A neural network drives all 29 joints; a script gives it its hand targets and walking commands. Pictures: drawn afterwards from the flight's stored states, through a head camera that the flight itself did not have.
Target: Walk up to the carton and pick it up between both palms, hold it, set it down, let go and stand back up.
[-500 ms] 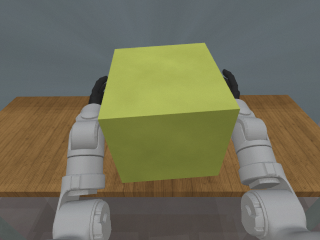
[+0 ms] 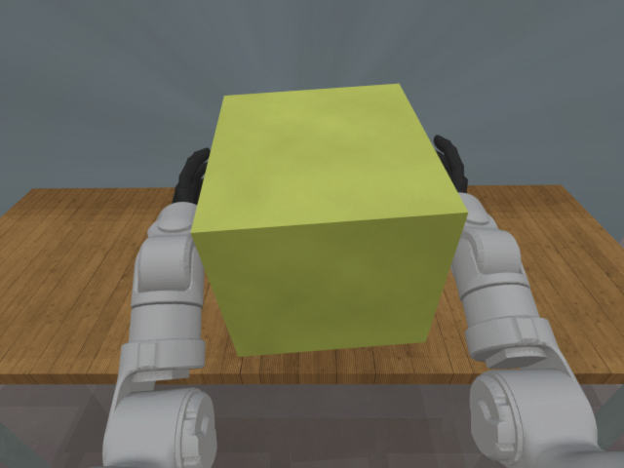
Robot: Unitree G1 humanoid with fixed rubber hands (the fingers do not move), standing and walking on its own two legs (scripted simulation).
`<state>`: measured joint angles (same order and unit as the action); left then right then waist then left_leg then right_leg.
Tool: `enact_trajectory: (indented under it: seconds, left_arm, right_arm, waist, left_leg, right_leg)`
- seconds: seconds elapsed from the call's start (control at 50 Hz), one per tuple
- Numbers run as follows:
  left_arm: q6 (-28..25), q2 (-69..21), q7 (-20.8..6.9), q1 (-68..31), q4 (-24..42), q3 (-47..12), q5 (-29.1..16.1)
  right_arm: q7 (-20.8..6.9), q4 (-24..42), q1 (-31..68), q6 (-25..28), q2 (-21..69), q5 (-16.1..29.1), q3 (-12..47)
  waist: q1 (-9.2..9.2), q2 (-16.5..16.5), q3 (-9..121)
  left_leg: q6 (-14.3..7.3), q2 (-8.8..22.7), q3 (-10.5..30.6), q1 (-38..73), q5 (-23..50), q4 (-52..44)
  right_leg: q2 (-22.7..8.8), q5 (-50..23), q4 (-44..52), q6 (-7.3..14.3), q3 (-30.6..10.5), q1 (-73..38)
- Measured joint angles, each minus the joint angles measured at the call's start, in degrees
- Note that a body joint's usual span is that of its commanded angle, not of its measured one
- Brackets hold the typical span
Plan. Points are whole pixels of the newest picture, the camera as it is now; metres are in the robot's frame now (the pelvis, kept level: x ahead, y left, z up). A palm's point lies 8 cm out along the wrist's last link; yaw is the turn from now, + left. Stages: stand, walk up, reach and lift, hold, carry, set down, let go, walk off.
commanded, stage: hold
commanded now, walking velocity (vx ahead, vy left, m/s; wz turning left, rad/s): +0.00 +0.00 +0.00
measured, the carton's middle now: (321, 215) +0.36 +0.00 +0.20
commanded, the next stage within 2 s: set down in 0.52 s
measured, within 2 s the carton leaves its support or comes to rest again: neither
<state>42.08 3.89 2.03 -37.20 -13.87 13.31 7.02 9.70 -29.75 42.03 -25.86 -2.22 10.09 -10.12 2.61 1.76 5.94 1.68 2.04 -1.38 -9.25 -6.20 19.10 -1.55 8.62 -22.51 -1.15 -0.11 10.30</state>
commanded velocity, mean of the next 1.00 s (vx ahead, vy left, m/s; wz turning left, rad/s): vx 0.00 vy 0.00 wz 0.00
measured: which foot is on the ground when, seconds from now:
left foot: down 0.00-1.00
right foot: down 0.00-1.00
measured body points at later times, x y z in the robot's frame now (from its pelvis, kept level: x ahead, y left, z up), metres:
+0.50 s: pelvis +0.00 +0.00 +0.00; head -0.06 +0.01 +0.45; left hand +0.38 +0.17 +0.21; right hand +0.38 -0.16 +0.21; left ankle +0.05 +0.14 -0.74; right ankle +0.04 -0.13 -0.74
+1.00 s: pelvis +0.01 -0.01 +0.00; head -0.05 +0.00 +0.45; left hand +0.41 +0.16 +0.21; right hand +0.40 -0.16 +0.21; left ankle +0.05 +0.14 -0.74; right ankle +0.04 -0.13 -0.74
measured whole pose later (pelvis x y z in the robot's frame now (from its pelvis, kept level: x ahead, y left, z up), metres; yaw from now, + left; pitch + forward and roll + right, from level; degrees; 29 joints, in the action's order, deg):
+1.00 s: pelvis +0.01 -0.01 +0.00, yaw +0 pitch -5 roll +1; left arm 25.1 3.9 -2.4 -42.4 -31.4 18.7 10.6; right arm 8.5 -43.8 44.3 -9.6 -2.1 -1.2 -9.5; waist 2.6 1.8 4.7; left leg 1.7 2.0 -1.4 -5.5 -5.9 16.1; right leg -1.6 9.4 -21.6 -1.1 0.0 7.5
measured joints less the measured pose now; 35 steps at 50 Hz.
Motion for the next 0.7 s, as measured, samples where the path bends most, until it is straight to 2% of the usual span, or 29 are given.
enact_trajectory:
  seconds: [0.62,0.7]
  left_arm:
    - [0.0,0.0,-0.1,0.0,0.0,0.0,0.0]
    - [-1.5,0.0,-0.3,-0.5,-1.8,0.3,0.0]
  right_arm:
    - [0.2,-0.1,0.0,0.0,-0.5,0.7,0.7]
    - [0.2,-1.0,0.3,1.0,-0.5,-0.2,0.7]
  waist:
    - [0.0,0.0,0.0]
    - [0.0,0.0,0.0]
  left_leg:
    - [0.0,0.0,0.0,0.0,0.0,0.0]
    - [0.0,0.0,0.0,0.0,0.0,0.0]
  right_leg:
    - [0.0,0.0,0.0,0.0,0.0,0.0]
    - [0.0,0.0,0.0,0.0,0.0,0.0]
